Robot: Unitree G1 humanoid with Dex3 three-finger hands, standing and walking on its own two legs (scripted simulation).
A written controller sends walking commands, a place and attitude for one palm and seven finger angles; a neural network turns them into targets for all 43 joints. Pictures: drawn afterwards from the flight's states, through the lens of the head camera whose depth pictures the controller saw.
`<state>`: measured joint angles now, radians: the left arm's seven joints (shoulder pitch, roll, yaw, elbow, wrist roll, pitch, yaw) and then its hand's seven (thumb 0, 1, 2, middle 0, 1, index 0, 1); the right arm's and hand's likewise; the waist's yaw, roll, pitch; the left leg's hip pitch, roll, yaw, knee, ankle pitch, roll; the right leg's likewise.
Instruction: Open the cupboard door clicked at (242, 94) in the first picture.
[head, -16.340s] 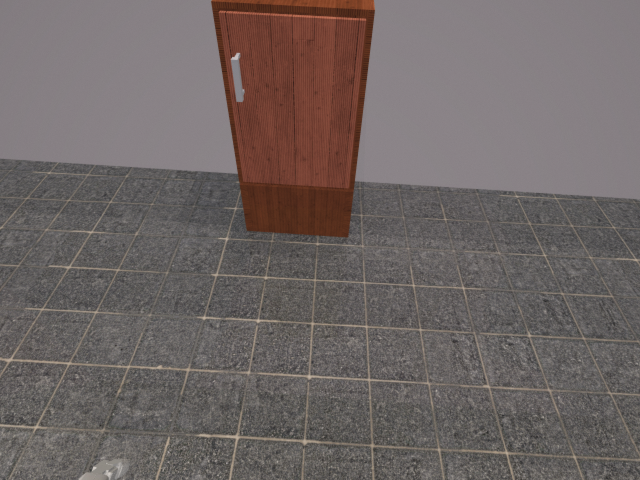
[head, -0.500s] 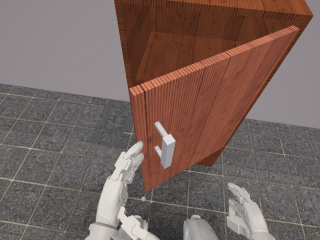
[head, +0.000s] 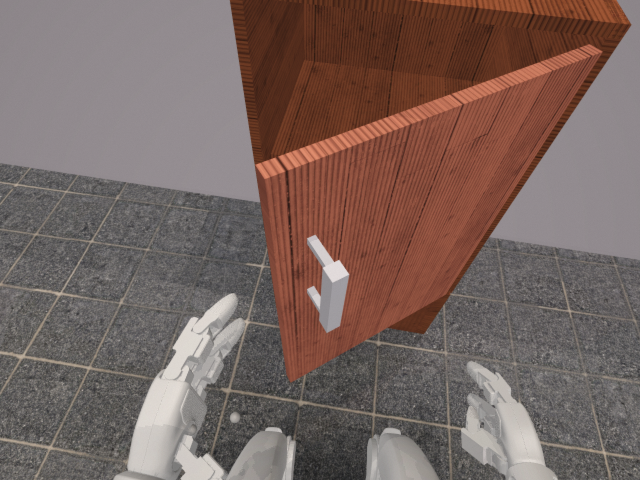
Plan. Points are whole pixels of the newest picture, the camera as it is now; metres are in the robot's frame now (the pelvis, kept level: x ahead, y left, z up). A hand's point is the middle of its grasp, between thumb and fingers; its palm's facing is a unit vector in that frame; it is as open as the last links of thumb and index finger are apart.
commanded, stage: draw the hand back to the body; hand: left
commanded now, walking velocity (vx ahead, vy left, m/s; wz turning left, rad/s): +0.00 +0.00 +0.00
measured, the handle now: (323, 286) +0.33 +0.03 +0.07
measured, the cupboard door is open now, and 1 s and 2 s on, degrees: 39 39 39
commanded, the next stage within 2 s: step back with the hand held close in 1.54 s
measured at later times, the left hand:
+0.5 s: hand (141, 384) +0.19 +0.16 +0.16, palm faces -0.08 -0.99 -0.12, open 16.0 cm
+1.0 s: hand out of the picture +0.22 +0.24 +0.25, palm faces +0.36 -0.85 -0.39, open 11.0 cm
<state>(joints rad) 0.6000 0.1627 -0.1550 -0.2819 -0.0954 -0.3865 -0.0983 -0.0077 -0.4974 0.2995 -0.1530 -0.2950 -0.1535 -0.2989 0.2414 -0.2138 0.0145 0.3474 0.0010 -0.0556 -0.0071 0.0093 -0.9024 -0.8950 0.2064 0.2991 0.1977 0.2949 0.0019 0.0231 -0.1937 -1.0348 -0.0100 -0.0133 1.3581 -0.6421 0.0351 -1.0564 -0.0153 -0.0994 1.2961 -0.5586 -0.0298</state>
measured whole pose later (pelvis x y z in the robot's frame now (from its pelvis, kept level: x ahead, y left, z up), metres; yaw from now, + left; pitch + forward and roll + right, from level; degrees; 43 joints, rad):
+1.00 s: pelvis +0.03 +0.01 +0.11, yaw -1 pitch +0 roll -2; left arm 0.56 0.36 0.23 -0.50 -0.06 0.00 0.14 0.01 0.32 0.65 -0.19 -0.30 -0.19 -0.30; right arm 0.29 -0.22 0.06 0.51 0.02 -0.10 -0.10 0.01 -0.90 -0.89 0.21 0.30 0.20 0.30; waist 0.05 0.06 -0.09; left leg -0.27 -0.01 0.02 0.69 -0.42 0.04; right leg -0.30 0.01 -0.06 0.64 -0.34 -0.01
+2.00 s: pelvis +0.00 +0.01 +0.13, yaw -4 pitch -1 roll -1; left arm 0.55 0.41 0.39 -0.46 -0.04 -0.17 0.12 0.02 0.89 0.90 -0.22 -0.30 -0.22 -0.30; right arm 0.18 -0.25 -0.01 0.56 0.00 -0.03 -0.07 0.01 -0.90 -0.89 0.21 0.30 0.20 0.30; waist -0.01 0.02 0.04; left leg -0.20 -0.01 0.07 0.46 -0.25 0.04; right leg -0.25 0.02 0.00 0.42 -0.15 -0.01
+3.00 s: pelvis -0.18 +0.03 +0.11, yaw +4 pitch +1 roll -6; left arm 0.48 0.48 0.51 -0.62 -0.04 -0.25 0.18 0.02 0.89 0.90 -0.22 -0.30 -0.22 -0.30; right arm 0.16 -0.15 -0.04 0.64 -0.01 -0.12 -0.04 0.01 -0.90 -0.89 0.21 0.30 0.20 0.30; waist 0.01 0.02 0.01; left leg -0.56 0.11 0.10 0.51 0.01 0.08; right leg -0.37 0.10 -0.01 1.22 -0.51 0.02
